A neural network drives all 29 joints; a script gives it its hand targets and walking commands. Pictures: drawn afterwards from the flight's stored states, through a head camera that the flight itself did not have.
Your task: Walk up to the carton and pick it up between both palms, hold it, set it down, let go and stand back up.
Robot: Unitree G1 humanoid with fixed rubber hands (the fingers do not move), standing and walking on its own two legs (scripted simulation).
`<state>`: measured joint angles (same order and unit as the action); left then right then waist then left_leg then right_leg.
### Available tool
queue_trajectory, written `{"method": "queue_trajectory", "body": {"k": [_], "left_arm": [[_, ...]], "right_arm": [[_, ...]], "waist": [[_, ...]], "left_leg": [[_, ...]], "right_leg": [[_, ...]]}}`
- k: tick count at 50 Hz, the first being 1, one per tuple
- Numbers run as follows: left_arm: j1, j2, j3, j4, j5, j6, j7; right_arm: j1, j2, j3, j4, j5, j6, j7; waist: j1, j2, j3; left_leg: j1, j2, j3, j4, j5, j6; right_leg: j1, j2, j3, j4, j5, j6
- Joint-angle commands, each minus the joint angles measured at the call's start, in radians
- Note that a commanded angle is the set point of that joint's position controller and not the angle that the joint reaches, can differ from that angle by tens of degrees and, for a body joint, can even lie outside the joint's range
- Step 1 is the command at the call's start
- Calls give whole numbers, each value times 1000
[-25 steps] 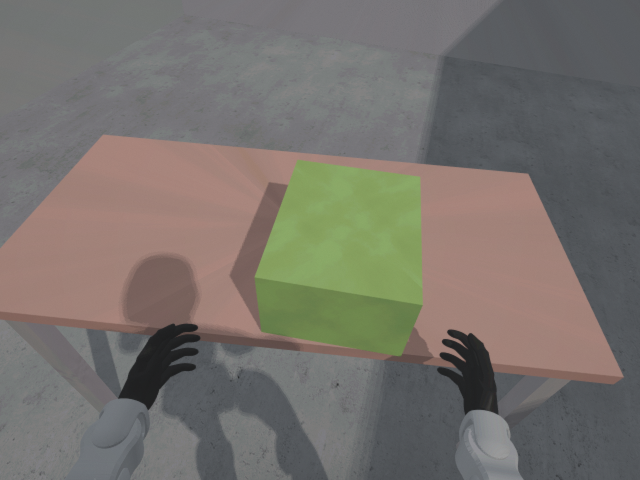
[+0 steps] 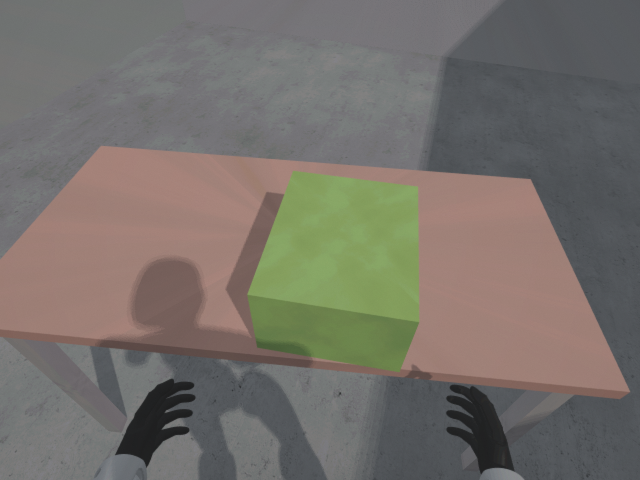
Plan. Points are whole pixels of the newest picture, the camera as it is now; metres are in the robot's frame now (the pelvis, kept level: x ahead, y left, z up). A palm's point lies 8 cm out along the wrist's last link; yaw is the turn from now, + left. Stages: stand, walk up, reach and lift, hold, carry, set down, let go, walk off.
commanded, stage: set down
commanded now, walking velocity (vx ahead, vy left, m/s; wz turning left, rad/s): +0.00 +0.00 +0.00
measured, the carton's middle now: (341, 262) +0.48 -0.02 -0.05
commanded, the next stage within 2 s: let go in 0.58 s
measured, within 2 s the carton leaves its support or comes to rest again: neither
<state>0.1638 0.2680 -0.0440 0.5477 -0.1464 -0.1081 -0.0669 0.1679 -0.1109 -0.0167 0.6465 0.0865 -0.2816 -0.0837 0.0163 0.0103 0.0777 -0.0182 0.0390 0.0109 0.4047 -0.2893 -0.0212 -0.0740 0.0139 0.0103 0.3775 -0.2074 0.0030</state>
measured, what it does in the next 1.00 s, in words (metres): stands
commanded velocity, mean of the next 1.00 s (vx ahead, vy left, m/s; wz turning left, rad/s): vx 0.00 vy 0.00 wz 0.00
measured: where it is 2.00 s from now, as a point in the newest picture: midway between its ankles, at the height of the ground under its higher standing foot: outside the picture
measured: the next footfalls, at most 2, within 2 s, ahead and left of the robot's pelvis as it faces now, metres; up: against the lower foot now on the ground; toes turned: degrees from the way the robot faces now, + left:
none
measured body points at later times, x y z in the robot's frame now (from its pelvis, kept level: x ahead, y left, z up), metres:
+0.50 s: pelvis +0.00 +0.00 +0.00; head +0.00 +0.01 +0.45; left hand +0.16 +0.23 -0.08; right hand +0.17 -0.21 -0.08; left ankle -0.04 +0.13 -0.74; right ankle +0.01 -0.12 -0.74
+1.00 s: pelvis -0.01 -0.01 +0.00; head +0.00 +0.00 +0.45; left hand +0.16 +0.22 -0.09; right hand +0.16 -0.24 -0.09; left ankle -0.04 +0.13 -0.74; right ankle +0.01 -0.12 -0.74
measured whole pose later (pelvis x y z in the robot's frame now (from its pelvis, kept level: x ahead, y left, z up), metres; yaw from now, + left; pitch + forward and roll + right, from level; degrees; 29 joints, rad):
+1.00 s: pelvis -0.01 -0.01 +0.00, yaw +0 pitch -4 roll +0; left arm 0.17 0.20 0.01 0.51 0.00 0.15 0.00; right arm 0.18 -0.19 -0.03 0.73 -0.02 -0.21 0.02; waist 0.01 0.00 0.10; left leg -0.05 0.05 0.02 0.39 -0.26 -0.03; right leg -0.11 0.02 0.00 0.38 -0.20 -0.01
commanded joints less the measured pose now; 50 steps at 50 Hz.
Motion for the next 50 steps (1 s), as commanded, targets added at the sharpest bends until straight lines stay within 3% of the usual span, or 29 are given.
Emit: {"method": "queue_trajectory", "body": {"k": [1,20,23,32,36,45,50], "left_arm": [[-78,111,55,-155,26,2,9],[-27,45,74,-181,115,154,57],[-94,77,90,-164,111,176,66],[-72,56,87,-156,129,215,60],[-52,52,89,-166,142,224,66],[-73,53,87,-163,146,226,73],[-79,52,95,-189,152,223,80]], "right_arm": [[-73,-85,-25,-122,-15,-32,9],[-42,-128,-45,-71,-78,33,65],[-99,-142,-26,-75,-85,56,78],[-69,-170,-38,-18,-101,64,84],[-62,-183,-37,-11,-96,48,94],[-70,-185,-43,-31,-111,35,101],[-54,-190,-49,-30,-106,34,102]], "waist": [[1,17,-105],[10,27,-74],[-1,25,-65],[-15,11,-106],[-5,4,-125],[-2,-23,-96],[-4,-2,-112]], "left_leg": [[-64,-39,62,-62,333,-31],[-52,-35,76,-86,335,-31],[-106,-46,73,-97,219,-13],[-63,-47,71,-71,306,-23],[-31,-46,69,-55,363,-28],[-72,-51,80,-61,274,-16],[-64,-53,77,-51,274,-21]], "right_leg": [[100,5,0,-59,223,-33],[69,20,-28,-83,147,-31],[42,16,-32,-66,99,-27],[55,24,-43,-55,188,-20],[40,32,-51,-56,215,-20],[28,17,-38,-53,181,-11],[14,9,-34,-46,198,-10]]}}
